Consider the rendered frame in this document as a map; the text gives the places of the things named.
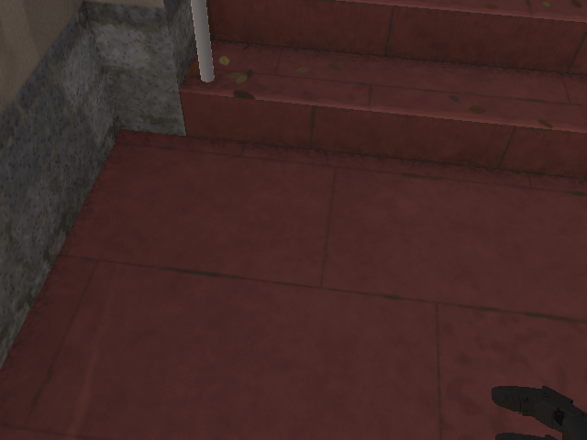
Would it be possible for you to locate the right robot hand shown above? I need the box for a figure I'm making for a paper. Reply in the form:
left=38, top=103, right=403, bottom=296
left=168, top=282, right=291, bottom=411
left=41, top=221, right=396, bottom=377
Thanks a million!
left=491, top=386, right=587, bottom=440

